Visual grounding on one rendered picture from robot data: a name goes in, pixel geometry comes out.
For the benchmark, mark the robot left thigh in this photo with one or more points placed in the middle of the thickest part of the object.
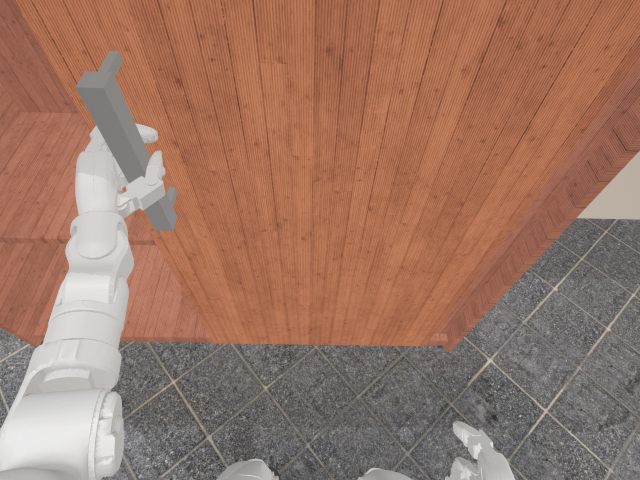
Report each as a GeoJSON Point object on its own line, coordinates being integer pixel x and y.
{"type": "Point", "coordinates": [248, 470]}

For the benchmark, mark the robot left forearm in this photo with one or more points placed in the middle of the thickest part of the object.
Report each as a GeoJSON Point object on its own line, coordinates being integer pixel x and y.
{"type": "Point", "coordinates": [80, 348]}

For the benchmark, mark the handle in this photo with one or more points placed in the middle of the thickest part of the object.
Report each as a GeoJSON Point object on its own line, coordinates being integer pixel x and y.
{"type": "Point", "coordinates": [105, 103]}

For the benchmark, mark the robot right hand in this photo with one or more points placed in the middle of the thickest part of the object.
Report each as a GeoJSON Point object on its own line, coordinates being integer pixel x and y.
{"type": "Point", "coordinates": [491, 465]}

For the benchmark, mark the robot left hand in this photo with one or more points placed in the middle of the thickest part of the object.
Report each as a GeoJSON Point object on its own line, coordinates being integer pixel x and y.
{"type": "Point", "coordinates": [99, 178]}

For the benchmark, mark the left robot upper arm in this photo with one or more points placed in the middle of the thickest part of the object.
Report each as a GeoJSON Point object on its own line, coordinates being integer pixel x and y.
{"type": "Point", "coordinates": [64, 435]}

